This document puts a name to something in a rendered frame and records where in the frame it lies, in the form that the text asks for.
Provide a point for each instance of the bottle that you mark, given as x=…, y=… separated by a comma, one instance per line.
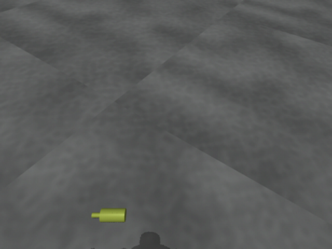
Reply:
x=111, y=215

